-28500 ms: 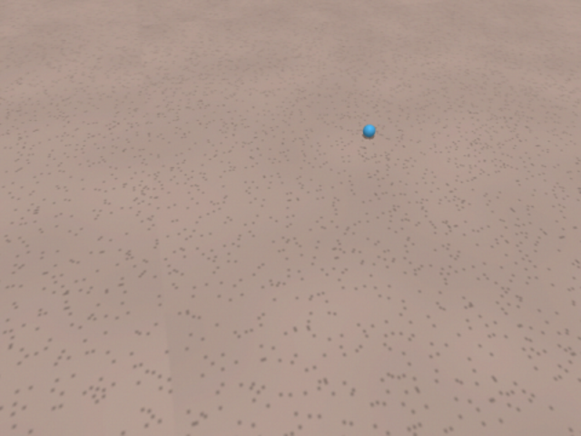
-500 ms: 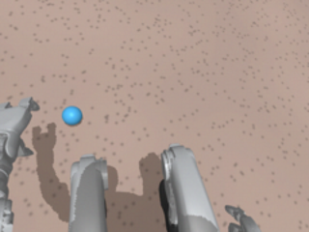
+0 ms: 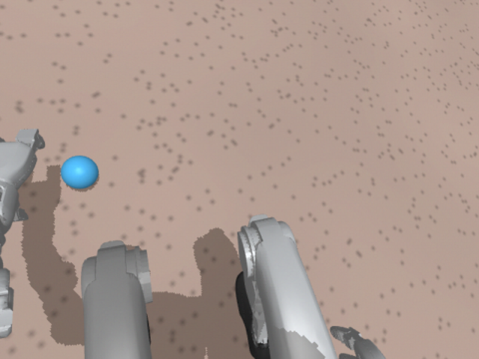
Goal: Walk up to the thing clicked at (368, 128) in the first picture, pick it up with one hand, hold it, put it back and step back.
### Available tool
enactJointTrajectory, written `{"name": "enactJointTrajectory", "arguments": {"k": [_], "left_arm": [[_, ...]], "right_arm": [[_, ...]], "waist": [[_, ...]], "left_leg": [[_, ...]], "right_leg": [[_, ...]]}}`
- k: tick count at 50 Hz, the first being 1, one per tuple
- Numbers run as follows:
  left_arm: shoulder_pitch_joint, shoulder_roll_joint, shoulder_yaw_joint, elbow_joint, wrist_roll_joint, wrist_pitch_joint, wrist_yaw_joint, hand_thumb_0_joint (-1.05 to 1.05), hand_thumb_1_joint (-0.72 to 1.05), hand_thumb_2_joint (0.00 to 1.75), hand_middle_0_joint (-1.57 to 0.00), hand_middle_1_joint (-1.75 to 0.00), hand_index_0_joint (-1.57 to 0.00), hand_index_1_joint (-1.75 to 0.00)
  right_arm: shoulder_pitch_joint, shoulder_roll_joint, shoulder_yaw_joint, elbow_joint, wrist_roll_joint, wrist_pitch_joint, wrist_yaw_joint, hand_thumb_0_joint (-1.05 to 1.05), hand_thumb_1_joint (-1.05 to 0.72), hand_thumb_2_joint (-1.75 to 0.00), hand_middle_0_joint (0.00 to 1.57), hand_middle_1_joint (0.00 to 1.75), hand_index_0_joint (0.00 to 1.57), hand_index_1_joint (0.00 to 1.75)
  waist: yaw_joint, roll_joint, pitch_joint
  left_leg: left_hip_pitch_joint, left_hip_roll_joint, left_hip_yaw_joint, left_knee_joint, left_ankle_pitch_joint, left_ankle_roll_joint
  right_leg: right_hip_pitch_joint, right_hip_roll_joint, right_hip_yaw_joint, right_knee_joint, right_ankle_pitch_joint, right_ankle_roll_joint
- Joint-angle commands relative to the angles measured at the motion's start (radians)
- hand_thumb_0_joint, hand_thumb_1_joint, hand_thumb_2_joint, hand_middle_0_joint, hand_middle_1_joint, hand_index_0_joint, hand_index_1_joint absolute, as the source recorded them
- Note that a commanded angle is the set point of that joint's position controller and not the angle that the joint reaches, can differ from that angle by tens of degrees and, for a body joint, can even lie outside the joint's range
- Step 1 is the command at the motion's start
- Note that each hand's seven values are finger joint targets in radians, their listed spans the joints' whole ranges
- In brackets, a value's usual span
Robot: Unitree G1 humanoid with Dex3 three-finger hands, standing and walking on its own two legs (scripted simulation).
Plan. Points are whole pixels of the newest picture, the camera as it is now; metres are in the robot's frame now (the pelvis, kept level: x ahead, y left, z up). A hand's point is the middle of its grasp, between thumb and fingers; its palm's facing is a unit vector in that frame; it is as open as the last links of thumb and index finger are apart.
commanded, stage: rise first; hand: left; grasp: from above
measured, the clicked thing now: (80, 172) +0.51 +0.23 -0.32
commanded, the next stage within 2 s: approach in 0.44 s
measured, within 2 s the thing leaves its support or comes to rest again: neither
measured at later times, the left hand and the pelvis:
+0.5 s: hand (31, 177) +0.46 +0.28 -0.19, palm faces -0.45 -0.06 -0.89, open 14.0 cm; pelvis +0.01 -0.01 -0.01, yaw -1 degrees
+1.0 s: hand (82, 140) +0.54 +0.20 -0.21, palm faces -0.34 -0.04 -0.94, open 14.0 cm; pelvis +0.01 -0.01 -0.03, yaw -3 degrees
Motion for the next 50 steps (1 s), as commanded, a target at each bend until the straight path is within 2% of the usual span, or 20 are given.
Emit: {"name": "enactJointTrajectory", "arguments": {"k": [1,2,3,6,7,10,14,22,26,27,28,29,31,33,34,38,40,44,47,50], "left_arm": [[-0.362,0.229,0.034,-0.124,-0.014,0.003,0.059,0.0,-0.44,0.92,-0.16,-0.91,-0.16,-0.91],[-0.354,0.228,0.037,-0.115,-0.008,0.005,0.063,0.0,-0.46,0.94,-0.16,-0.91,-0.15,-0.91],[-0.329,0.213,0.028,-0.078,-0.008,0.008,0.063,0.0,-0.45,0.93,-0.16,-0.91,-0.16,-0.91],[-0.345,0.235,0.042,-0.085,-0.007,0.011,0.073,0.0,-0.47,0.94,-0.14,-0.94,-0.14,-0.94],[-0.357,0.236,0.042,-0.086,-0.006,0.013,0.076,0.0,-0.48,0.95,-0.13,-0.96,-0.13,-0.95],[-0.345,0.247,0.049,-0.056,-0.01,0.017,0.081,0.0,-0.5,0.97,-0.12,-0.96,-0.12,-0.96],[-0.33,0.25,0.063,-0.061,-0.016,0.023,0.087,0.0,-0.52,0.98,-0.11,-0.97,-0.11,-0.97],[-0.369,0.267,0.058,-0.075,-0.026,0.023,0.081,0.0,-0.54,1.0,-0.09,-1.0,-0.09,-1.0],[-0.352,0.284,0.072,-0.056,-0.032,0.018,0.081,0.0,-0.54,1.0,-0.1,-0.98,-0.09,-0.98],[-0.352,0.283,0.073,-0.058,-0.03,0.013,0.081,0.0,-0.61,1.08,-0.09,-0.94,-0.05,-0.99],[-0.362,0.283,0.064,-0.053,-0.032,0.012,0.079,0.0,-0.55,1.0,-0.07,-1.02,-0.07,-1.02],[-0.366,0.266,0.051,-0.033,-0.031,0.011,0.079,0.0,-0.54,0.99,-0.06,-1.03,-0.07,-1.02],[-0.429,0.235,0.019,-0.019,-0.028,-0.001,0.081,0.0,-0.53,0.98,-0.07,-1.03,-0.08,-1.03],[-0.442,0.205,0.001,0.008,-0.029,-0.001,0.089,0.0,-0.54,0.98,-0.07,-1.04,-0.08,-1.03],[-0.502,0.197,-0.013,-0.01,-0.033,-0.006,0.093,0.0,-0.53,0.98,-0.07,-1.04,-0.08,-1.03],[-0.603,0.179,-0.048,0.054,-0.008,0.004,0.122,0.0,-0.52,0.97,-0.07,-1.06,-0.08,-1.04],[-0.636,0.195,-0.049,0.08,0.007,0.02,0.143,0.0,-0.53,0.98,-0.07,-1.05,-0.08,-1.04],[-0.65,0.291,0.012,0.096,0.036,0.083,0.186,0.0,-0.54,0.99,-0.07,-1.04,-0.07,-1.03],[-0.601,0.308,0.039,0.078,0.029,0.138,0.192,0.0,-0.53,0.98,-0.07,-1.04,-0.07,-1.03],[-0.558,0.319,0.042,0.086,0.009,0.19,0.169,0.0,-0.52,0.97,-0.06,-1.04,-0.08,-1.02]], "right_arm": [[0.194,-0.263,-0.085,-0.013,-0.01,-0.014,-0.004,0.0,-0.91,-0.9,0.2,0.3,0.2,0.3],[0.2,-0.263,-0.083,-0.011,-0.011,-0.013,-0.004,0.0,-0.91,-0.9,0.2,0.3,0.2,0.3],[0.202,-0.26,-0.079,-0.012,-0.014,-0.016,-0.001,0.0,-0.91,-0.9,0.2,0.3,0.2,0.3],[0.203,-0.26,-0.079,-0.009,-0.016,-0.019,0.0,0.0,-0.91,-0.9,0.2,0.3,0.2,0.3],[0.209,-0.262,-0.077,-0.012,-0.017,-0.021,0.002,0.0,-0.91,-0.9,0.2,0.3,0.2,0.3],[0.208,-0.26,-0.073,-0.014,-0.019,-0.023,0.006,0.0,-0.91,-0.9,0.2,0.3,0.2,0.3],[0.219,-0.261,-0.071,-0.014,-0.022,-0.024,0.009,0.0,-0.91,-0.9,0.2,0.3,0.2,0.3],[0.224,-0.273,-0.064,-0.011,-0.026,-0.025,0.016,0.0,-0.91,-0.9,0.2,0.3,0.2,0.3],[0.231,-0.275,-0.058,-0.012,-0.028,-0.026,0.019,0.0,-0.91,-0.9,0.2,0.3,0.2,0.3],[0.234,-0.278,-0.056,-0.011,-0.032,-0.026,0.019,0.0,-0.91,-0.9,0.2,0.3,0.2,0.3],[0.227,-0.278,-0.058,-0.014,-0.029,-0.026,0.02,0.0,-0.91,-0.9,0.2,0.3,0.2,0.3],[0.224,-0.275,-0.054,-0.011,-0.028,-0.025,0.02,0.0,-0.91,-0.9,0.2,0.3,0.2,0.3],[0.227,-0.275,-0.047,-0.005,-0.033,-0.028,0.019,0.0,-0.91,-0.9,0.2,0.3,0.2,0.3],[0.239,-0.277,-0.045,0.002,-0.038,-0.035,0.019,0.0,-0.91,-0.9,0.2,0.3,0.2,0.3],[0.241,-0.28,-0.043,0.006,-0.039,-0.037,0.018,0.0,-0.9,-0.9,0.2,0.3,0.2,0.3],[0.249,-0.295,-0.026,0.016,-0.052,-0.047,0.015,0.0,-0.91,-0.9,0.2,0.3,0.2,0.3],[0.245,-0.301,-0.021,0.013,-0.057,-0.051,0.014,0.0,-0.91,-0.9,0.2,0.3,0.2,0.3],[0.246,-0.311,-0.003,-0.009,-0.065,-0.048,0.023,0.0,-0.91,-0.9,0.2,0.3,0.2,0.3],[0.227,-0.315,0.004,-0.04,-0.054,-0.042,0.036,0.0,-0.91,-0.9,0.2,0.3,0.2,0.3],[0.212,-0.314,0.015,-0.061,-0.035,-0.029,0.045,0.0,-0.9,-0.9,0.2,0.3,0.2,0.3]], "waist": [[-0.028,0.291,-0.629],[-0.023,0.295,-0.637],[-0.033,0.291,-0.614],[-0.027,0.288,-0.645],[-0.036,0.294,-0.638],[-0.037,0.269,-0.623],[-0.032,0.289,-0.649],[-0.053,0.282,-0.644],[-0.054,0.272,-0.634],[-0.054,0.287,-0.634],[-0.057,0.281,-0.623],[-0.063,0.268,-0.616],[-0.099,0.25,-0.597],[-0.11,0.245,-0.571],[-0.127,0.255,-0.583],[-0.175,0.273,-0.558],[-0.177,0.317,-0.567],[-0.157,0.398,-0.618],[-0.135,0.457,-0.668],[-0.121,0.414,-0.694]], "left_leg": [[0.596,0.018,0.066,-0.298,0.144,0.024],[0.598,0.015,0.07,-0.296,0.15,0.023],[0.597,0.016,0.068,-0.292,0.157,0.023],[0.587,0.013,0.08,-0.268,0.177,0.027],[0.574,0.013,0.086,-0.262,0.179,0.03],[0.537,0.009,0.093,-0.253,0.155,0.038],[0.566,0.013,0.086,-0.254,0.194,0.031],[0.531,0.011,0.101,-0.216,0.196,0.04],[0.511,0.01,0.1,-0.203,0.205,0.04],[0.519,0.01,0.098,-0.214,0.206,0.038],[0.509,0.012,0.099,-0.206,0.192,0.04],[0.496,0.011,0.098,-0.203,0.181,0.041],[0.46,0.01,0.098,-0.185,0.156,0.046],[0.459,0.011,0.098,-0.182,0.149,0.046],[0.446,0.013,0.097,-0.173,0.144,0.047],[0.461,0.017,0.084,-0.152,0.147,0.043],[0.485,0.019,0.085,-0.15,0.15,0.037],[0.518,0.022,0.09,-0.163,0.185,0.028],[0.55,0.023,0.092,-0.177,0.235,0.022],[0.5,0.017,0.101,-0.154,0.256,0.037]], "right_leg": [[0.188,-0.004,-0.162,-0.179,0.172,-0.082],[0.192,-0.004,-0.158,-0.18,0.178,-0.082],[0.186,-0.006,-0.16,-0.177,0.18,-0.081],[0.208,-0.003,-0.154,-0.172,0.204,-0.081],[0.217,-0.001,-0.153,-0.174,0.209,-0.08],[0.227,0.003,-0.155,-0.18,0.195,-0.082],[0.228,0.002,-0.159,-0.163,0.221,-0.081],[0.252,0.007,-0.155,-0.166,0.239,-0.08],[0.264,0.004,-0.155,-0.157,0.246,-0.078],[0.257,0.005,-0.161,-0.154,0.242,-0.078],[0.247,0.008,-0.163,-0.154,0.232,-0.08],[0.243,0.011,-0.165,-0.156,0.225,-0.082],[0.242,0.017,-0.169,-0.16,0.215,-0.082],[0.231,0.017,-0.172,-0.165,0.21,-0.079],[0.237,0.021,-0.174,-0.165,0.21,-0.078],[0.196,0.024,-0.189,-0.147,0.216,-0.077],[0.188,0.024,-0.193,-0.14,0.22,-0.078],[0.195,0.019,-0.195,-0.115,0.252,-0.082],[0.224,0.018,-0.194,-0.096,0.296,-0.087],[0.273,0.029,-0.183,-0.096,0.327,-0.09]]}}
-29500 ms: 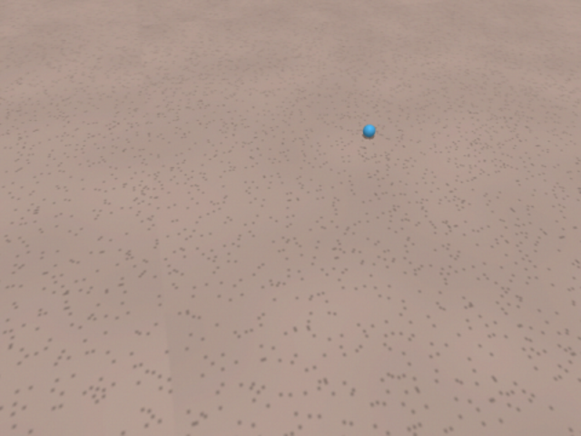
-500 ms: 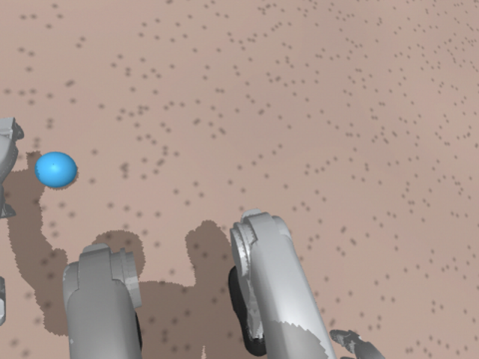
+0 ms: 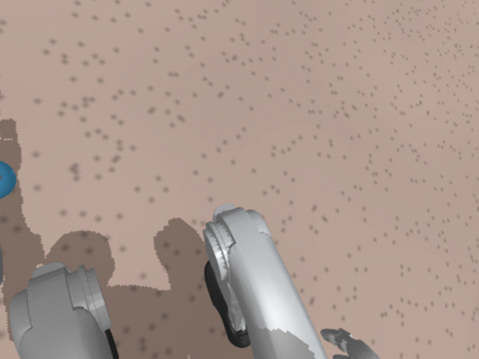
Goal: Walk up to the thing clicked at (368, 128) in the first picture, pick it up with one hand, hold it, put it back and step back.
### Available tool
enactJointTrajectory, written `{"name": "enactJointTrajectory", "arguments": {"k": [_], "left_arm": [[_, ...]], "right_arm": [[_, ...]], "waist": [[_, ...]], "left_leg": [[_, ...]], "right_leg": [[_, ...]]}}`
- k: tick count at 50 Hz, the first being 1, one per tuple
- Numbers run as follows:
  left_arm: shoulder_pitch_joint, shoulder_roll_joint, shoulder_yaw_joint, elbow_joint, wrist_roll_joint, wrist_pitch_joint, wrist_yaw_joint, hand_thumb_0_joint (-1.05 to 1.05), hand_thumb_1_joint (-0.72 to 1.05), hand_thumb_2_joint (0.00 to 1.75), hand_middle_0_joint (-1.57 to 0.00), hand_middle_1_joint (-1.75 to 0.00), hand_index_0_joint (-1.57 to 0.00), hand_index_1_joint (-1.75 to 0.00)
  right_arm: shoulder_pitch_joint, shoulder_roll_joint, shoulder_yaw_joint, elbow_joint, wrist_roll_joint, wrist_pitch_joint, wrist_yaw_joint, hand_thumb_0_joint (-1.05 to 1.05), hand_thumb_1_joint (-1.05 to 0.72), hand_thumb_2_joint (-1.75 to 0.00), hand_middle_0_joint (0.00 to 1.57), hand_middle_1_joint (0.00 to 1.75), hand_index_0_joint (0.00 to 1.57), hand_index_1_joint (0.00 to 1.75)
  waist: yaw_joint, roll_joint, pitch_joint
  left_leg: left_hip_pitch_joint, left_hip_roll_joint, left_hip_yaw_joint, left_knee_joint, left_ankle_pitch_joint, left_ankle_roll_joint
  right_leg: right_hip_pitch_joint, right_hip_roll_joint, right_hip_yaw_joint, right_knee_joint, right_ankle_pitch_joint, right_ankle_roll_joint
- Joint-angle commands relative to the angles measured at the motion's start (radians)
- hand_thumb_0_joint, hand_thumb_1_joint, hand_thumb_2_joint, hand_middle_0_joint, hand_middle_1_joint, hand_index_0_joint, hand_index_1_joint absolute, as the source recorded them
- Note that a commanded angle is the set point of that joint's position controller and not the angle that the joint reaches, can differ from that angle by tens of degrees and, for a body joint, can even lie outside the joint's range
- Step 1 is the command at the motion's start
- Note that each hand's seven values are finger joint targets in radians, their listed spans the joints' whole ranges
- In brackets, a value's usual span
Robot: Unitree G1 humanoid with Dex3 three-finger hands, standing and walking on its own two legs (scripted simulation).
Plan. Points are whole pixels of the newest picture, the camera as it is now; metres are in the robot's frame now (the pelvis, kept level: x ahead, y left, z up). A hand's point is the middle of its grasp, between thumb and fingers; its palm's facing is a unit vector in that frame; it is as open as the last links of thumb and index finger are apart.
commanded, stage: approach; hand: left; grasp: from above
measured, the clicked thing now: out of the picture +0.49 +0.26 -0.29
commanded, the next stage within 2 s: close in in 0.28 s
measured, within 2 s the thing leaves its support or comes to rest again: neither
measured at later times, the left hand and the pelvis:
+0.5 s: hand out of the picture +0.46 +0.29 -0.15, palm faces -0.40 -0.06 -0.92, open 13.8 cm; pelvis +0.00 +0.00 +0.01, yaw +2 degrees
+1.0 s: hand out of the picture +0.47 +0.27 -0.22, palm faces -0.46 -0.07 -0.89, open 13.8 cm; pelvis -0.01 +0.01 -0.01, yaw -1 degrees
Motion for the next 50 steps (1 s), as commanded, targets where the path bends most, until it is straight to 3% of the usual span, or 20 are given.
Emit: {"name": "enactJointTrajectory", "arguments": {"k": [1,6,9,12,14,16,17,20,25,27,31,33,35,39,43,44,45,47,48,50], "left_arm": [[-0.248,0.262,0.019,-0.113,-0.041,0.088,0.015,0.0,-0.52,0.96,-0.07,-1.04,-0.08,-1.03],[-0.11,0.275,0.031,-0.099,-0.143,0.111,-0.064,0.0,-0.52,0.97,-0.06,-1.04,-0.08,-1.03],[-0.095,0.259,0.019,-0.163,-0.178,0.075,-0.135,0.0,-0.53,0.96,-0.06,-1.06,-0.08,-1.04],[-0.164,0.243,0.017,-0.282,-0.198,0.0,-0.176,0.0,-0.52,0.95,-0.06,-1.07,-0.08,-1.05],[-0.19,0.243,0.013,-0.366,-0.19,-0.054,-0.186,0.0,-0.52,0.95,-0.07,-1.07,-0.09,-1.05],[-0.189,0.197,-0.021,-0.514,-0.177,-0.101,-0.187,0.0,-0.52,0.96,-0.08,-1.06,-0.1,-1.04],[-0.164,0.187,-0.03,-0.561,-0.169,-0.11,-0.18,0.0,-0.52,0.97,-0.08,-1.05,-0.09,-1.03],[-0.242,0.152,-0.059,-0.629,-0.148,-0.113,-0.154,0.0,-0.49,1.01,-0.09,-1.07,-0.11,-1.06],[-0.244,0.098,-0.101,-0.269,-0.082,-0.058,-0.097,0.0,-0.47,1.03,-0.11,-1.06,-0.12,-1.04],[-0.203,0.105,-0.093,-0.142,-0.067,-0.039,-0.088,0.0,-0.42,0.99,-0.12,-1.06,-0.14,-1.03],[-0.251,0.165,-0.067,-0.092,-0.047,-0.028,-0.093,0.0,-0.43,0.91,-0.08,-1.07,-0.12,-1.03],[-0.248,0.152,-0.067,-0.056,-0.046,-0.024,-0.095,0.0,-0.47,0.93,-0.07,-1.07,-0.09,-1.04],[-0.264,0.191,-0.041,-0.054,-0.037,-0.032,-0.08,0.0,-0.47,0.93,-0.07,-1.05,-0.09,-1.03],[-0.291,0.229,-0.028,-0.036,-0.019,-0.054,-0.046,0.0,-0.47,0.92,-0.06,-1.05,-0.09,-1.02],[-0.338,0.312,0.018,-0.094,-0.006,-0.086,-0.003,0.0,-0.46,0.91,-0.06,-1.06,-0.09,-1.03],[-0.305,0.303,0.01,-0.05,-0.007,-0.086,0.007,0.0,-0.47,0.92,-0.06,-1.05,-0.09,-1.02],[-0.321,0.303,0.014,-0.084,-0.01,-0.094,0.017,0.0,-0.45,0.91,-0.06,-1.05,-0.09,-1.02],[-0.292,0.324,0.031,-0.077,-0.014,-0.096,0.039,0.0,-0.47,0.92,-0.06,-1.04,-0.09,-1.01],[-0.291,0.315,0.022,-0.058,-0.017,-0.097,0.045,0.0,-0.45,0.91,-0.06,-1.05,-0.09,-1.01],[-0.275,0.322,0.028,-0.069,-0.021,-0.095,0.057,0.0,-0.47,0.93,-0.06,-1.04,-0.08,-1.01]], "right_arm": [[0.184,-0.266,-0.065,-0.027,0.022,0.009,0.011,0.0,-0.9,-0.9,0.2,0.3,0.2,0.3],[0.183,-0.26,-0.059,-0.032,0.046,0.018,0.012,0.0,-0.9,-0.89,0.2,0.3,0.2,0.3],[0.199,-0.262,-0.065,-0.03,0.05,0.016,0.014,0.0,-0.91,-0.9,0.2,0.3,0.2,0.3],[0.23,-0.267,-0.077,-0.018,0.045,0.015,0.013,0.0,-0.91,-0.9,0.2,0.3,0.2,0.3],[0.248,-0.278,-0.094,-0.013,0.042,0.017,0.008,0.0,-0.91,-0.9,0.2,0.3,0.2,0.3],[0.252,-0.279,-0.121,-0.02,0.047,0.023,0.001,0.0,-0.91,-0.9,0.2,0.3,0.2,0.3],[0.247,-0.274,-0.136,-0.022,0.052,0.026,-0.003,0.0,-0.91,-0.9,0.2,0.3,0.2,0.3],[0.247,-0.259,-0.154,-0.011,0.052,0.038,-0.011,0.0,-0.91,-0.9,0.2,0.3,0.2,0.3],[0.231,-0.247,-0.115,0.022,0.051,0.047,-0.03,0.0,-0.9,-0.9,0.2,0.3,0.2,0.3],[0.215,-0.256,-0.104,0.013,0.049,0.044,-0.029,0.0,-0.9,-0.9,0.2,0.3,0.2,0.3],[0.184,-0.27,-0.082,-0.015,0.04,0.038,-0.028,0.0,-0.9,-0.89,0.2,0.3,0.2,0.3],[0.177,-0.268,-0.073,-0.028,0.031,0.028,-0.022,0.0,-0.9,-0.9,0.2,0.3,0.2,0.3],[0.18,-0.283,-0.069,-0.038,0.029,0.023,-0.021,0.0,-0.9,-0.9,0.2,0.3,0.2,0.3],[0.182,-0.29,-0.051,-0.047,0.013,0.008,-0.017,0.0,-0.9,-0.9,0.2,0.3,0.2,0.3],[0.202,-0.29,-0.035,-0.037,-0.01,-0.021,-0.009,0.0,-0.9,-0.9,0.2,0.3,0.2,0.3],[0.214,-0.296,-0.034,-0.025,-0.01,-0.027,-0.007,0.0,-0.9,-0.9,0.2,0.3,0.2,0.3],[0.223,-0.293,-0.031,-0.018,-0.02,-0.035,0.0,0.0,-0.9,-0.9,0.2,0.3,0.2,0.3],[0.229,-0.307,-0.029,-0.013,-0.026,-0.05,0.007,0.0,-0.9,-0.9,0.2,0.3,0.2,0.3],[0.229,-0.306,-0.023,-0.013,-0.032,-0.058,0.014,0.0,-0.9,-0.9,0.2,0.3,0.2,0.3],[0.238,-0.31,-0.023,-0.003,-0.039,-0.065,0.021,0.0,-0.9,-0.9,0.2,0.3,0.2,0.3]], "waist": [[0.047,0.388,-0.759],[0.069,0.226,-0.676],[0.055,0.215,-0.656],[0.045,0.248,-0.683],[0.047,0.309,-0.711],[0.049,0.382,-0.776],[0.065,0.399,-0.802],[0.051,0.422,-0.823],[0.013,0.305,-0.589],[0.027,0.281,-0.541],[0.037,0.285,-0.586],[0.019,0.292,-0.584],[0.019,0.301,-0.615],[-0.011,0.327,-0.598],[-0.028,0.35,-0.582],[-0.019,0.358,-0.589],[-0.038,0.369,-0.591],[-0.027,0.397,-0.629],[-0.043,0.402,-0.615],[-0.043,0.409,-0.639]], "left_leg": [[0.56,0.005,0.152,-0.261,0.282,0.07],[0.415,0.003,0.149,-0.252,0.228,0.093],[0.414,0.003,0.138,-0.255,0.217,0.089],[0.452,0.002,0.127,-0.256,0.203,0.073],[0.522,0.004,0.119,-0.263,0.204,0.058],[0.617,0.008,0.117,-0.274,0.229,0.045],[0.665,0.009,0.12,-0.282,0.237,0.039],[0.695,0.011,0.132,-0.303,0.226,0.037],[0.551,0.007,0.13,-0.307,0.157,0.055],[0.53,0.005,0.109,-0.323,0.154,0.053],[0.541,-0.002,0.109,-0.321,0.173,0.057],[0.546,-0.003,0.112,-0.31,0.174,0.059],[0.557,-0.001,0.101,-0.309,0.182,0.055],[0.53,0.002,0.1,-0.282,0.16,0.056],[0.511,0.002,0.119,-0.244,0.129,0.064],[0.516,0.002,0.121,-0.241,0.137,0.061],[0.529,0.006,0.119,-0.231,0.146,0.061],[0.565,0.011,0.109,-0.23,0.184,0.054],[0.552,0.011,0.107,-0.216,0.176,0.054],[0.568,0.014,0.102,-0.211,0.198,0.051]], "right_leg": [[0.413,0.006,-0.15,-0.186,0.32,-0.093],[0.48,0.01,-0.136,-0.212,0.278,-0.075],[0.488,0.01,-0.141,-0.21,0.258,-0.076],[0.472,0.004,-0.149,-0.219,0.227,-0.084],[0.436,0.004,-0.158,-0.222,0.213,-0.093],[0.417,0.001,-0.161,-0.217,0.236,-0.095],[0.412,-0.001,-0.155,-0.218,0.246,-0.097],[0.398,-0.002,-0.146,-0.234,0.252,-0.098],[0.277,0.0,-0.16,-0.256,0.199,-0.096],[0.242,-0.013,-0.166,-0.232,0.191,-0.095],[0.285,-0.015,-0.161,-0.219,0.203,-0.093],[0.294,-0.01,-0.159,-0.212,0.2,-0.093],[0.298,-0.012,-0.159,-0.2,0.206,-0.092],[0.289,-0.006,-0.163,-0.186,0.191,-0.09],[0.301,0.005,-0.166,-0.186,0.165,-0.089],[0.306,0.003,-0.168,-0.186,0.173,-0.088],[0.312,0.008,-0.176,-0.177,0.183,-0.086],[0.319,0.005,-0.187,-0.165,0.214,-0.083],[0.31,0.007,-0.192,-0.153,0.212,-0.083],[0.329,0.01,-0.198,-0.154,0.236,-0.084]]}}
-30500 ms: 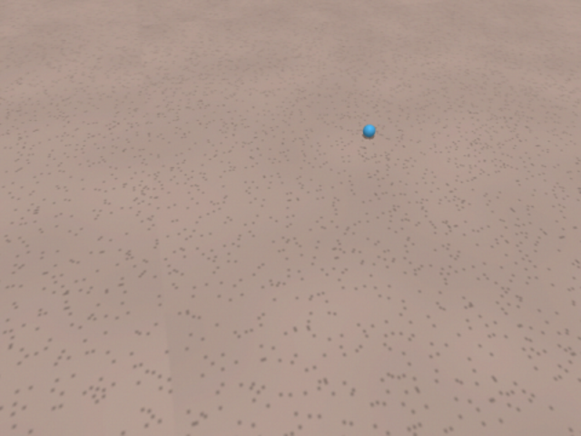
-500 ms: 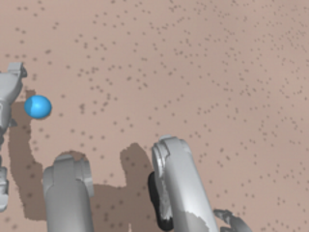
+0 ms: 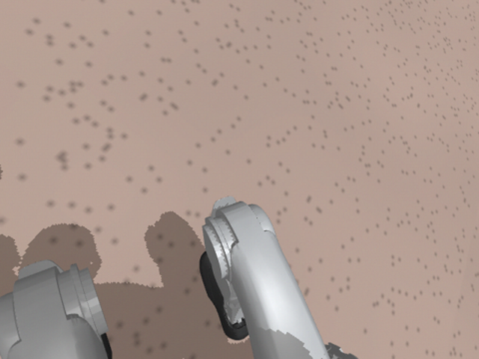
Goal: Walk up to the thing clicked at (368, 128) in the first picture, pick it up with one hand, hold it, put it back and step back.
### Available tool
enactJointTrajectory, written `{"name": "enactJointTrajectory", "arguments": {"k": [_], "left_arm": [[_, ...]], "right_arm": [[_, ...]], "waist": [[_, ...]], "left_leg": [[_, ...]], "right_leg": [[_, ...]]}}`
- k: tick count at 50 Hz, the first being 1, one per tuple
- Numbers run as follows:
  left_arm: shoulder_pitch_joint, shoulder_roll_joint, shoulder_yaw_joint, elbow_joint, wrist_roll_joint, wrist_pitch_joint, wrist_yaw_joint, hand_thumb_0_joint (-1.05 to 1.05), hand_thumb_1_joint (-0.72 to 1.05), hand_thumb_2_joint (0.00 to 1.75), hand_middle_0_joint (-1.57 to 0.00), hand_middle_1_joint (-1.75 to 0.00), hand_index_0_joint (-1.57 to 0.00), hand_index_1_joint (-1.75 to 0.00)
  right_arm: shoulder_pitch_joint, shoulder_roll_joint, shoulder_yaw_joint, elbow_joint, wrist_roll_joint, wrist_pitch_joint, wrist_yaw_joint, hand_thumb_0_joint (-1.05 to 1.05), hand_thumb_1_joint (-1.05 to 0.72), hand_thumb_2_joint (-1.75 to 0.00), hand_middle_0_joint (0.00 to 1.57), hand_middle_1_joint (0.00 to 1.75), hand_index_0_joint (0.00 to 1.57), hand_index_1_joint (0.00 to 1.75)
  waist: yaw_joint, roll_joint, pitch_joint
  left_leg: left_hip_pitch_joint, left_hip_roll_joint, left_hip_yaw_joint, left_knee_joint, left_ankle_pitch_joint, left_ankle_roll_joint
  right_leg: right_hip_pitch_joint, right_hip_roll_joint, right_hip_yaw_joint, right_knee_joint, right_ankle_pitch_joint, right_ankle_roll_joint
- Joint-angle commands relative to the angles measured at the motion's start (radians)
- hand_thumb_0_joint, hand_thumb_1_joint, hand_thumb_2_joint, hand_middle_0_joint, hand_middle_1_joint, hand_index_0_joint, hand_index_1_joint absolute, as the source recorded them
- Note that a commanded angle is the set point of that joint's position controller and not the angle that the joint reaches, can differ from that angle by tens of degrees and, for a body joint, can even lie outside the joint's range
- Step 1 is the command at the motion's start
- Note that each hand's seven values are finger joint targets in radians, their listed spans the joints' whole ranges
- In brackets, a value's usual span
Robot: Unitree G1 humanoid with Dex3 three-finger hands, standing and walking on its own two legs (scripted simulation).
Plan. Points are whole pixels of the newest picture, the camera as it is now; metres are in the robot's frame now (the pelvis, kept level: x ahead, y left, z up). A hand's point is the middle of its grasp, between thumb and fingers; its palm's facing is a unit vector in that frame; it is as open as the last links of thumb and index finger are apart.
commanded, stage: rest palm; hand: left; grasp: from above
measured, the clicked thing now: out of the picture +0.49 +0.26 -0.27
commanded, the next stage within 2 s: close in 0.44 s
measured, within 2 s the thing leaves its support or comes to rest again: neither
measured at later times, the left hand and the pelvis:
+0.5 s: hand out of the picture +0.48 +0.29 -0.23, palm faces -0.46 -0.14 -0.88, open 13.6 cm; pelvis +0.01 +0.00 +0.00, yaw -2 degrees
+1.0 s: hand out of the picture +0.48 +0.27 -0.24, palm faces -0.43 -0.11 -0.90, open 11.9 cm; pelvis +0.00 +0.01 -0.01, yaw -4 degrees
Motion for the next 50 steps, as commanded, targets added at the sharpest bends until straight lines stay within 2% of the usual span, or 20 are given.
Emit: {"name": "enactJointTrajectory", "arguments": {"k": [1,6,8,9,12,13,14,15,19,21,23,27,31,32,37,40,42,44,48,50], "left_arm": [[-0.348,0.214,0.011,-0.162,-0.02,-0.008,0.073,0.0,-0.46,0.92,-0.06,-1.04,-0.09,-1.01],[-0.287,0.235,0.042,-0.149,-0.036,0.014,0.085,0.0,-0.46,0.97,-0.08,-1.04,-0.09,-1.02],[-0.27,0.214,0.026,-0.108,-0.034,0.027,0.082,0.0,-0.46,0.97,-0.08,-1.04,-0.1,-1.02],[-0.246,0.226,0.039,-0.114,-0.035,0.03,0.085,0.0,-0.47,0.98,-0.08,-1.04,-0.09,-1.03],[-0.227,0.23,0.049,-0.082,-0.037,0.043,0.078,0.0,-0.47,0.98,-0.08,-1.04,-0.09,-1.02],[-0.247,0.219,0.041,-0.096,-0.038,0.042,0.074,0.0,-0.46,0.96,-0.08,-1.03,-0.09,-1.02],[-0.238,0.241,0.059,-0.086,-0.038,0.044,0.075,0.0,-0.45,0.97,-0.08,-1.04,-0.1,-1.02],[-0.247,0.227,0.044,-0.1,-0.041,0.041,0.074,0.0,-0.46,0.98,-0.09,-1.04,-0.1,-1.03],[-0.264,0.266,0.086,-0.087,-0.036,0.021,0.078,0.0,-0.45,0.97,-0.1,-1.04,-0.11,-1.03],[-0.268,0.239,0.059,-0.075,-0.04,0.008,0.071,0.0,-0.45,0.98,-0.1,-1.05,-0.11,-1.03],[-0.316,0.232,0.04,-0.089,-0.027,-0.01,0.067,0.0,-0.45,0.96,-0.09,-1.06,-0.11,-1.04],[-0.315,0.246,0.022,-0.078,-0.023,-0.035,0.082,0.0,-0.41,1.02,-0.13,-1.08,-0.14,-1.07],[-0.291,0.234,-0.008,-0.06,0.0,-0.042,0.11,0.0,-0.23,0.91,-0.21,-1.08,-0.25,-1.04],[-0.313,0.238,-0.009,-0.044,0.009,-0.041,0.116,0.0,-0.22,0.9,-0.21,-1.09,-0.25,-1.05],[-0.304,0.276,0.02,-0.004,0.025,-0.011,0.163,0.0,-0.19,0.86,-0.23,-1.06,-0.28,-1.02],[-0.302,0.236,-0.008,0.037,0.016,0.01,0.176,0.0,-0.21,0.81,-0.22,-1.03,-0.26,-0.98],[-0.302,0.286,0.026,0.026,0.02,0.021,0.18,0.0,-0.22,0.78,-0.21,-1.01,-0.26,-0.96],[-0.308,0.308,0.05,0.023,0.012,0.029,0.181,0.0,-0.18,0.81,-0.24,-1.02,-0.29,-0.98],[-0.301,0.286,0.039,0.043,-0.009,0.037,0.159,0.0,-0.14,0.78,-0.28,-1.01,-0.33,-0.96],[-0.31,0.314,0.045,0.028,-0.017,0.031,0.146,0.0,-0.12,0.77,-0.29,-1.02,-0.34,-0.96]], "right_arm": [[0.191,-0.305,-0.095,0.01,-0.015,-0.036,0.01,0.0,-0.9,-0.9,0.2,0.3,0.2,0.3],[0.204,-0.316,-0.086,0.017,-0.023,-0.051,0.036,0.0,-0.89,-0.9,0.2,0.3,0.2,0.3],[0.205,-0.319,-0.082,0.018,-0.023,-0.056,0.049,0.0,-0.89,-0.9,0.2,0.3,0.2,0.3],[0.203,-0.32,-0.082,0.017,-0.022,-0.054,0.052,0.0,-0.89,-0.9,0.2,0.3,0.2,0.3],[0.194,-0.326,-0.086,0.008,-0.022,-0.053,0.061,0.0,-0.9,-0.9,0.2,0.3,0.2,0.3],[0.201,-0.33,-0.083,0.006,-0.026,-0.055,0.068,0.0,-0.89,-0.9,0.2,0.3,0.2,0.3],[0.203,-0.333,-0.085,0.013,-0.025,-0.054,0.068,0.0,-0.89,-0.9,0.2,0.3,0.2,0.3],[0.187,-0.332,-0.082,0.0,-0.021,-0.055,0.069,0.0,-0.9,-0.9,0.2,0.3,0.2,0.3],[0.206,-0.342,-0.085,0.013,-0.031,-0.052,0.075,0.0,-0.9,-0.9,0.2,0.3,0.2,0.3],[0.183,-0.336,-0.083,0.012,-0.031,-0.055,0.076,0.0,-0.9,-0.9,0.2,0.3,0.2,0.3],[0.179,-0.346,-0.079,0.008,-0.039,-0.063,0.078,0.0,-0.9,-0.9,0.2,0.3,0.2,0.3],[0.16,-0.343,-0.061,0.022,-0.043,-0.072,0.078,0.0,-0.9,-0.9,0.2,0.3,0.2,0.3],[0.136,-0.354,-0.062,0.015,-0.051,-0.072,0.075,0.0,-0.89,-0.9,0.2,0.3,0.2,0.3],[0.142,-0.357,-0.055,0.014,-0.057,-0.077,0.08,0.0,-0.89,-0.9,0.2,0.3,0.2,0.3],[0.132,-0.365,-0.04,0.009,-0.062,-0.085,0.091,0.0,-0.89,-0.9,0.2,0.3,0.2,0.3],[0.111,-0.368,-0.036,-0.004,-0.059,-0.095,0.098,0.0,-0.9,-0.9,0.2,0.3,0.2,0.3],[0.118,-0.379,-0.032,-0.008,-0.061,-0.103,0.104,0.0,-0.89,-0.9,0.2,0.3,0.2,0.3],[0.119,-0.384,-0.032,-0.012,-0.059,-0.11,0.108,0.0,-0.9,-0.9,0.2,0.3,0.2,0.3],[0.113,-0.385,-0.026,-0.019,-0.063,-0.128,0.115,0.0,-0.9,-0.9,0.2,0.3,0.2,0.3],[0.118,-0.386,-0.02,-0.017,-0.058,-0.133,0.114,0.0,-0.9,-0.9,0.2,0.3,0.2,0.3]], "waist": [[-0.042,0.455,-0.714],[-0.024,0.456,-0.711],[-0.038,0.455,-0.67],[-0.019,0.459,-0.687],[-0.025,0.427,-0.655],[-0.045,0.431,-0.643],[-0.036,0.425,-0.657],[-0.034,0.434,-0.646],[-0.056,0.428,-0.624],[-0.061,0.429,-0.608],[-0.093,0.43,-0.593],[-0.084,0.428,-0.585],[-0.068,0.471,-0.602],[-0.09,0.471,-0.582],[-0.081,0.465,-0.558],[-0.088,0.481,-0.528],[-0.09,0.458,-0.534],[-0.087,0.456,-0.534],[-0.104,0.434,-0.51],[-0.102,0.439,-0.503]], "left_leg": [[0.585,0.024,0.116,-0.25,0.17,0.037],[0.569,0.025,0.114,-0.244,0.227,0.036],[0.564,0.027,0.111,-0.239,0.245,0.033],[0.568,0.026,0.107,-0.25,0.261,0.031],[0.538,0.027,0.105,-0.236,0.264,0.036],[0.542,0.028,0.103,-0.233,0.281,0.035],[0.553,0.029,0.098,-0.237,0.275,0.036],[0.543,0.029,0.096,-0.238,0.275,0.035],[0.539,0.031,0.086,-0.242,0.25,0.033],[0.536,0.033,0.087,-0.234,0.208,0.034],[0.543,0.032,0.087,-0.219,0.196,0.037],[0.538,0.035,0.082,-0.217,0.164,0.036],[0.582,0.037,0.072,-0.241,0.175,0.024],[0.58,0.04,0.069,-0.228,0.184,0.023],[0.562,0.042,0.062,-0.233,0.203,0.022],[0.55,0.042,0.058,-0.243,0.189,0.02],[0.543,0.045,0.053,-0.232,0.2,0.023],[0.538,0.045,0.049,-0.234,0.192,0.023],[0.515,0.045,0.049,-0.219,0.147,0.028],[0.503,0.043,0.049,-0.227,0.124,0.03]], "right_leg": [[0.332,0.011,-0.19,-0.185,0.217,-0.087],[0.372,0.014,-0.196,-0.18,0.266,-0.086],[0.359,0.017,-0.202,-0.168,0.279,-0.087],[0.373,0.019,-0.205,-0.169,0.289,-0.09],[0.377,0.019,-0.202,-0.166,0.297,-0.088],[0.379,0.017,-0.204,-0.163,0.31,-0.086],[0.383,0.02,-0.206,-0.166,0.306,-0.087],[0.383,0.018,-0.206,-0.167,0.304,-0.088],[0.379,0.017,-0.216,-0.164,0.278,-0.088],[0.364,0.02,-0.215,-0.171,0.247,-0.087],[0.362,0.018,-0.217,-0.177,0.244,-0.08],[0.363,0.023,-0.223,-0.182,0.22,-0.079],[0.345,0.026,-0.238,-0.17,0.222,-0.083],[0.334,0.022,-0.244,-0.157,0.234,-0.079],[0.336,0.029,-0.242,-0.154,0.254,-0.082],[0.319,0.029,-0.24,-0.151,0.245,-0.083],[0.334,0.029,-0.24,-0.149,0.258,-0.079],[0.33,0.026,-0.237,-0.149,0.246,-0.079],[0.333,0.024,-0.238,-0.151,0.218,-0.073],[0.337,0.023,-0.236,-0.158,0.196,-0.075]]}}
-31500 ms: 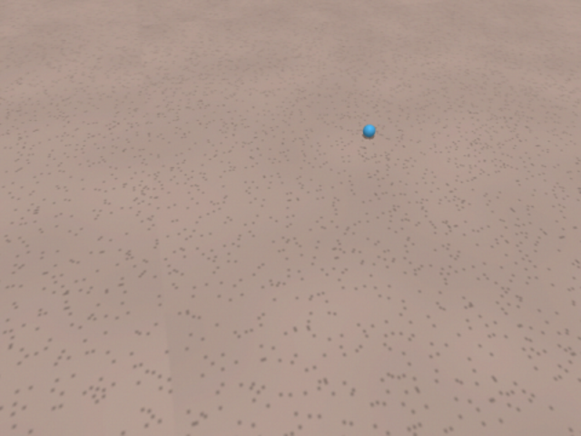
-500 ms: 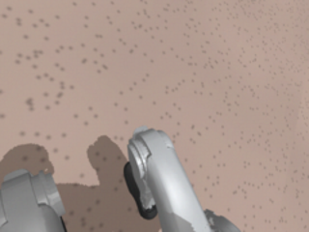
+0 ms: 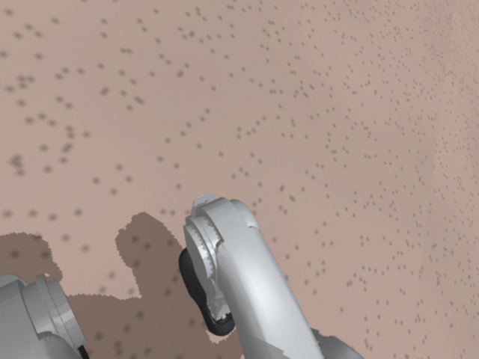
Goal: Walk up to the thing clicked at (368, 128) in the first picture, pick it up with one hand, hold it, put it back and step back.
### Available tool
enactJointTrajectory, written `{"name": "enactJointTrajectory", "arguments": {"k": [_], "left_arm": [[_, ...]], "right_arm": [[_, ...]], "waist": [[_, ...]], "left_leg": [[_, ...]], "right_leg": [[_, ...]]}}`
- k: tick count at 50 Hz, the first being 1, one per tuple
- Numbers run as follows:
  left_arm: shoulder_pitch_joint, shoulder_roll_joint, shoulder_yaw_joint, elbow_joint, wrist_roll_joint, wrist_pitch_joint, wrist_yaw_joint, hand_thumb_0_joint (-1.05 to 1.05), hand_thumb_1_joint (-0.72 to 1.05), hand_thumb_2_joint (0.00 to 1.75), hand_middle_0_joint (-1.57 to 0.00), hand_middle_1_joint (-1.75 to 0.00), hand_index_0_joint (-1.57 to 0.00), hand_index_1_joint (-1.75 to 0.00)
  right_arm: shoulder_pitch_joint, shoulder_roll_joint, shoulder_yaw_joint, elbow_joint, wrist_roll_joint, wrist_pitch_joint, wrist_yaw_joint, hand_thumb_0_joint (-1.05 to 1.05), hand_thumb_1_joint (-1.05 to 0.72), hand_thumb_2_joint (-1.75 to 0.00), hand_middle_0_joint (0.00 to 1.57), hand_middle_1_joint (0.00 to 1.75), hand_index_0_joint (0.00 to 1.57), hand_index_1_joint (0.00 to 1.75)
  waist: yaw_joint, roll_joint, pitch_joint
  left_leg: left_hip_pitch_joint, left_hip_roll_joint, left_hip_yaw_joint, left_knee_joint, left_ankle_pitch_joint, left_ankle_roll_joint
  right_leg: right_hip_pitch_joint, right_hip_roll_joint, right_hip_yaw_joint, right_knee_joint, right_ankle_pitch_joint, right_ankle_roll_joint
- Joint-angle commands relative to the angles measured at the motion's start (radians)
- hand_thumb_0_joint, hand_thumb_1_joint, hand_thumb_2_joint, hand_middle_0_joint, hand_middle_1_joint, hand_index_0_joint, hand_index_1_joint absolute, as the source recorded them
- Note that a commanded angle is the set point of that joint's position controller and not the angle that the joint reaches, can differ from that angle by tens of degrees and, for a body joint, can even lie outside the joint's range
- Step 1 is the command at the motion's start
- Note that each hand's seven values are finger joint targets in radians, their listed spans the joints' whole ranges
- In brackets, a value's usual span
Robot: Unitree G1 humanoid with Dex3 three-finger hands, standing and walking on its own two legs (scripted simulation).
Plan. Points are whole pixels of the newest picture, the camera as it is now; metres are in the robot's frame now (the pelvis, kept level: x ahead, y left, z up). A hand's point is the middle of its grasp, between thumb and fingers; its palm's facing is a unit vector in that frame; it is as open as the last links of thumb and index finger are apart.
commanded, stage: close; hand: left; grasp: from above
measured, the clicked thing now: out of the picture +0.48 +0.29 -0.26
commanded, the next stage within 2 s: settle in 1.26 s
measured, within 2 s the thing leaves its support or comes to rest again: leaves its support in 1.72 s
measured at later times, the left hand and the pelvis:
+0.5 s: hand out of the picture +0.47 +0.30 -0.23, palm faces -0.42 -0.14 -0.90, open 10.5 cm; pelvis +0.00 +0.00 +0.00, yaw +0 degrees
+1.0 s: hand out of the picture +0.46 +0.30 -0.23, palm faces -0.43 -0.14 -0.89, open 10.2 cm; pelvis +0.00 +0.00 +0.01, yaw +0 degrees
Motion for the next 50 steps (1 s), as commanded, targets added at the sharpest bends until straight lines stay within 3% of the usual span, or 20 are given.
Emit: {"name": "enactJointTrajectory", "arguments": {"k": [1,4,10,14,16,19,21,24,28,34,35,37,38,40,41,44,46,50], "left_arm": [[-0.269,0.217,0.014,-0.129,-0.027,-0.005,0.015,0.0,-0.12,0.76,-0.29,-1.0,-0.34,-0.95],[-0.263,0.19,-0.02,-0.138,-0.035,-0.018,-0.001,0.0,-0.11,0.75,-0.3,-1.01,-0.35,-0.95],[-0.265,0.192,-0.037,-0.169,-0.043,-0.04,-0.005,0.0,-0.06,0.74,-0.34,-0.98,-0.39,-0.92],[-0.253,0.198,-0.036,-0.164,-0.036,-0.042,0.003,0.0,0.0,0.75,-0.4,-0.96,-0.44,-0.91],[-0.237,0.227,-0.016,-0.169,-0.034,-0.037,0.015,0.0,0.0,0.75,-0.41,-0.94,-0.45,-0.9],[-0.22,0.197,-0.026,-0.131,-0.027,-0.025,0.018,0.0,0.01,0.72,-0.4,-0.94,-0.45,-0.89],[-0.243,0.195,-0.03,-0.147,-0.032,-0.024,0.012,0.0,0.04,0.7,-0.42,-0.92,-0.47,-0.87],[-0.232,0.223,-0.02,-0.132,-0.038,-0.016,0.011,0.0,0.08,0.7,-0.46,-0.92,-0.51,-0.87],[-0.222,0.229,-0.006,-0.153,-0.042,-0.017,0.009,0.0,0.13,0.69,-0.49,-0.92,-0.54,-0.86],[-0.242,0.21,-0.032,-0.139,-0.046,-0.024,-0.006,0.0,0.18,0.67,-0.53,-0.89,-0.58,-0.83],[-0.244,0.236,-0.016,-0.142,-0.046,-0.027,-0.005,0.0,0.19,0.66,-0.53,-0.89,-0.58,-0.84],[-0.24,0.22,-0.04,-0.145,-0.045,-0.029,-0.01,0.0,0.22,0.67,-0.57,-0.87,-0.62,-0.83],[-0.244,0.227,-0.029,-0.136,-0.047,-0.031,-0.008,0.0,0.22,0.66,-0.56,-0.87,-0.61,-0.82],[-0.214,0.225,-0.032,-0.137,-0.046,-0.032,-0.004,0.0,0.26,0.67,-0.6,-0.87,-0.65,-0.82],[-0.239,0.214,-0.041,-0.147,-0.045,-0.034,-0.006,0.0,0.27,0.67,-0.61,-0.86,-0.65,-0.81],[-0.224,0.205,-0.056,-0.137,-0.046,-0.036,-0.005,0.0,0.31,0.68,-0.63,-0.86,-0.68,-0.82],[-0.229,0.219,-0.037,-0.135,-0.051,-0.034,0.002,0.0,0.34,0.7,-0.66,-0.86,-0.7,-0.82],[-0.233,0.211,-0.053,-0.137,-0.051,-0.032,0.007,0.0,0.36,0.68,-0.68,-0.84,-0.72,-0.8]], "right_arm": [[0.19,-0.344,-0.103,0.018,0.003,-0.011,-0.006,0.0,-0.9,-0.9,0.2,0.3,0.2,0.3],[0.187,-0.335,-0.092,0.018,0.002,-0.013,-0.004,0.0,-0.9,-0.9,0.2,0.3,0.2,0.3],[0.197,-0.323,-0.077,0.033,0.006,-0.011,-0.005,0.0,-0.9,-0.9,0.2,0.3,0.2,0.3],[0.208,-0.334,-0.08,0.031,0.002,-0.01,-0.005,0.0,-0.9,-0.9,0.2,0.3,0.2,0.3],[0.205,-0.343,-0.087,0.032,0.008,-0.006,-0.01,0.0,-0.9,-0.9,0.2,0.3,0.2,0.3],[0.198,-0.347,-0.088,0.021,0.002,-0.009,-0.004,0.0,-0.9,-0.9,0.2,0.3,0.2,0.3],[0.198,-0.349,-0.087,0.012,0.003,-0.011,-0.001,0.0,-0.9,-0.9,0.2,0.3,0.2,0.3],[0.181,-0.355,-0.092,0.009,0.01,-0.014,-0.006,0.0,-0.9,-0.9,0.2,0.3,0.2,0.3],[0.196,-0.357,-0.098,0.004,0.009,-0.008,-0.01,0.0,-0.9,-0.9,0.2,0.3,0.2,0.3],[0.194,-0.352,-0.089,0.001,0.012,-0.006,-0.016,0.0,-0.9,-0.9,0.2,0.3,0.2,0.3],[0.196,-0.35,-0.083,0.002,0.01,-0.003,-0.02,0.0,-0.9,-0.9,0.2,0.3,0.2,0.3],[0.191,-0.359,-0.09,-0.005,0.013,-0.004,-0.024,0.0,-0.9,-0.9,0.2,0.3,0.2,0.3],[0.191,-0.343,-0.073,-0.001,0.01,-0.003,-0.024,0.0,-0.9,-0.9,0.2,0.3,0.2,0.3],[0.19,-0.35,-0.085,-0.004,0.012,0.002,-0.03,0.0,-0.9,-0.9,0.2,0.3,0.2,0.3],[0.197,-0.347,-0.08,-0.001,0.011,0.0,-0.027,0.0,-0.9,-0.9,0.2,0.3,0.2,0.3],[0.19,-0.342,-0.075,-0.01,0.007,0.001,-0.031,0.0,-0.9,-0.9,0.2,0.3,0.2,0.3],[0.192,-0.344,-0.076,-0.002,0.012,0.003,-0.033,0.0,-0.9,-0.9,0.2,0.3,0.2,0.3],[0.198,-0.347,-0.077,-0.004,0.013,0.002,-0.037,0.0,-0.9,-0.9,0.2,0.3,0.2,0.3]], "waist": [[-0.045,0.502,-0.612],[-0.056,0.507,-0.624],[-0.057,0.503,-0.638],[-0.057,0.509,-0.615],[-0.034,0.53,-0.626],[-0.043,0.533,-0.604],[-0.061,0.533,-0.595],[-0.043,0.514,-0.586],[-0.039,0.514,-0.606],[-0.064,0.485,-0.583],[-0.053,0.478,-0.595],[-0.06,0.494,-0.587],[-0.058,0.472,-0.58],[-0.042,0.49,-0.599],[-0.056,0.493,-0.59],[-0.062,0.474,-0.594],[-0.046,0.48,-0.59],[-0.056,0.476,-0.597]], "left_leg": [[0.521,0.034,0.098,-0.315,0.177,0.009],[0.539,0.037,0.098,-0.296,0.201,0.007],[0.528,0.038,0.106,-0.272,0.248,0.009],[0.529,0.036,0.109,-0.28,0.259,0.008],[0.537,0.037,0.106,-0.3,0.267,0.003],[0.565,0.041,0.09,-0.307,0.291,-0.006],[0.557,0.041,0.092,-0.306,0.271,-0.002],[0.517,0.037,0.103,-0.308,0.217,0.006],[0.527,0.037,0.102,-0.318,0.226,0.006],[0.51,0.038,0.098,-0.31,0.207,0.01],[0.505,0.037,0.101,-0.312,0.2,0.011],[0.51,0.037,0.107,-0.306,0.208,0.011],[0.502,0.037,0.102,-0.305,0.206,0.011],[0.52,0.038,0.101,-0.32,0.205,0.007],[0.532,0.04,0.096,-0.312,0.217,0.005],[0.509,0.037,0.11,-0.306,0.203,0.012],[0.506,0.039,0.097,-0.323,0.202,0.007],[0.515,0.039,0.103,-0.316,0.219,0.009]], "right_leg": [[0.3,0.011,-0.188,-0.171,0.202,-0.08],[0.33,0.013,-0.191,-0.164,0.23,-0.079],[0.369,0.018,-0.191,-0.172,0.28,-0.078],[0.363,0.019,-0.196,-0.177,0.283,-0.079],[0.36,0.018,-0.196,-0.178,0.282,-0.084],[0.324,0.012,-0.208,-0.155,0.29,-0.086],[0.326,0.013,-0.205,-0.165,0.278,-0.082],[0.338,0.014,-0.192,-0.182,0.242,-0.082],[0.349,0.014,-0.192,-0.186,0.246,-0.083],[0.351,0.011,-0.189,-0.191,0.24,-0.08],[0.356,0.013,-0.19,-0.199,0.23,-0.08],[0.357,0.015,-0.185,-0.199,0.239,-0.082],[0.359,0.011,-0.191,-0.197,0.236,-0.08],[0.36,0.015,-0.192,-0.198,0.232,-0.084],[0.343,0.01,-0.197,-0.191,0.243,-0.082],[0.382,0.016,-0.191,-0.208,0.245,-0.079],[0.354,0.012,-0.197,-0.2,0.233,-0.083],[0.373,0.016,-0.193,-0.204,0.254,-0.082]]}}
